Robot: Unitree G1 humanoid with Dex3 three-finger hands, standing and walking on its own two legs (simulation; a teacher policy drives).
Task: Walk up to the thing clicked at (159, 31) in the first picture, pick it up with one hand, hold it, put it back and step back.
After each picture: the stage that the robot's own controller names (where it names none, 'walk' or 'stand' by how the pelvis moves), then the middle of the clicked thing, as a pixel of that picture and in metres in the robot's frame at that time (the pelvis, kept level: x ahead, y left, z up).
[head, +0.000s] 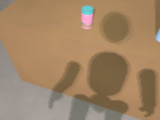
stand; out of the picture +0.73 -0.42 +0.04
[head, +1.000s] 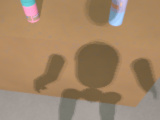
walk; out of the picture +0.74 -0.13 +0.07
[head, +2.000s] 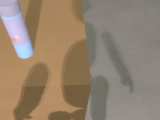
stand; (17, 30) +0.53 +0.28 +0.08
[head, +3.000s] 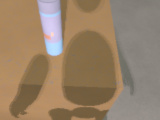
walk; (52, 27) +0.53 +0.14 +0.07
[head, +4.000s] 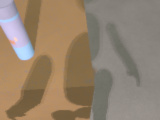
stand; (16, 32) +0.50 +0.29 +0.08
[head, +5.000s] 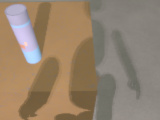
stand; (26, 37) +0.53 +0.25 +0.06
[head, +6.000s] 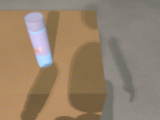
stand; (40, 42) +0.54 +0.22 +0.04
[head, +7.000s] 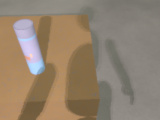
stand; (31, 49) +0.51 +0.24 +0.04
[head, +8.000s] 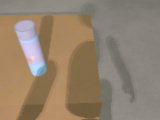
stand; (32, 51) +0.50 +0.23 +0.04
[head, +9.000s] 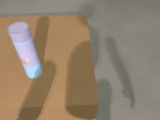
stand; (27, 53) +0.49 +0.25 +0.04
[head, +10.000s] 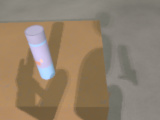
rise first; (41, 54) +0.49 +0.23 +0.04
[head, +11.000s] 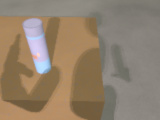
go down; (38, 48) +0.52 +0.22 +0.05
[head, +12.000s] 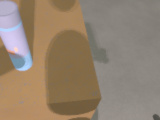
go down; (15, 41) +0.47 +0.22 +0.08
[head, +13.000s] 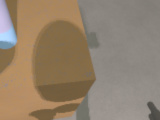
close in; out of the picture +0.50 +0.23 +0.12
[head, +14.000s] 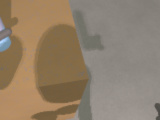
close; out of the picture +0.51 +0.24 +0.12
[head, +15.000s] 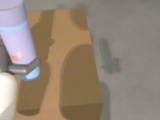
lift; (20, 44) +0.38 +0.18 +0.20
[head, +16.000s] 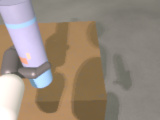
hold; (30, 47) +0.33 +0.17 +0.23
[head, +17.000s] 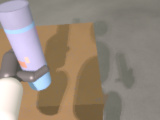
hold; (29, 51) +0.33 +0.17 +0.23
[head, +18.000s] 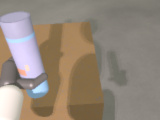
hold; (28, 59) +0.33 +0.18 +0.19
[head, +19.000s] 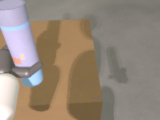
crouch; (23, 48) +0.36 +0.19 +0.20
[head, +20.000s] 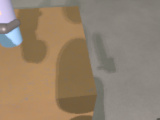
crouch; out of the picture +0.49 +0.23 +0.24
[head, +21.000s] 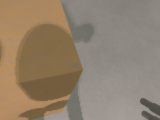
lower; out of the picture +0.54 +0.26 +0.15
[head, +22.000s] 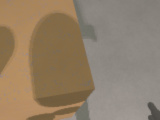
lower; out of the picture +0.50 +0.30 +0.12
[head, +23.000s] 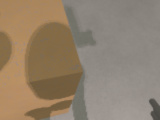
lower; out of the picture +0.53 +0.26 +0.13
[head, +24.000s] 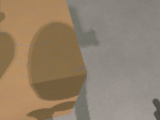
lower; out of the picture +0.52 +0.25 +0.13
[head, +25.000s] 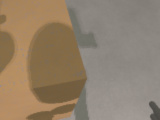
open; out of the picture +0.51 +0.27 +0.13
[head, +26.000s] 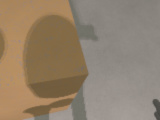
rise; out of the picture +0.51 +0.26 +0.13
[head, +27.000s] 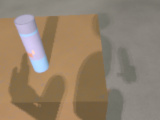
sink last; (34, 46) +0.51 +0.25 +0.08
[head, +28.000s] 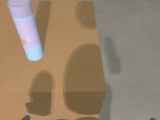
stand; (28, 32) +0.52 +0.24 +0.10
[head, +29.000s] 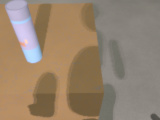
stand; (26, 35) +0.52 +0.25 +0.10
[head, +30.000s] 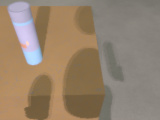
stand; (27, 37) +0.52 +0.24 +0.10
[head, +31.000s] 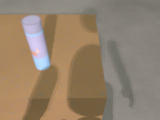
stand; (37, 45) +0.53 +0.23 +0.04
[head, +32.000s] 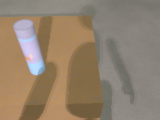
stand; (31, 50) +0.51 +0.24 +0.04
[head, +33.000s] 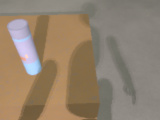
stand; (27, 50) +0.50 +0.26 +0.04
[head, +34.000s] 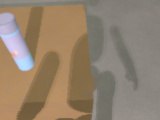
walk; (16, 45) +0.50 +0.29 +0.04
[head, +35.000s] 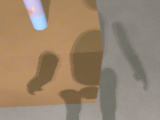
walk; (33, 3) +0.68 +0.24 +0.06
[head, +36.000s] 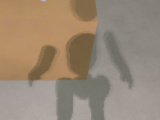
walk; out of the picture +0.89 +0.26 +0.06
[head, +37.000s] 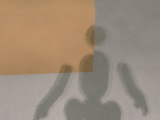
stand; out of the picture +1.14 +0.29 +0.06
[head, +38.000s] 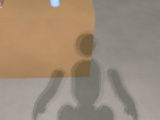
stand; out of the picture +1.16 +0.24 +0.04
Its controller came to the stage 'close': yes
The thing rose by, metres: 0.19
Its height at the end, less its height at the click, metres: +0.00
